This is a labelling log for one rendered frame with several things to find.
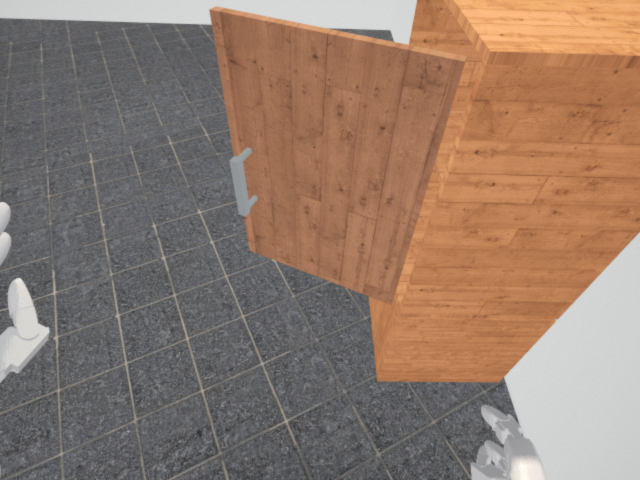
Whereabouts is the handle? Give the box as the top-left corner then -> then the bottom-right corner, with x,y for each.
229,147 -> 258,217

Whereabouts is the robot right hand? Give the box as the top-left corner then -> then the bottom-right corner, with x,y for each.
471,405 -> 548,480

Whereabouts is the robot left hand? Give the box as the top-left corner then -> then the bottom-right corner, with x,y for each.
0,202 -> 50,383

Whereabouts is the cupboard door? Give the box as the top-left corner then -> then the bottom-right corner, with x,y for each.
209,6 -> 467,305

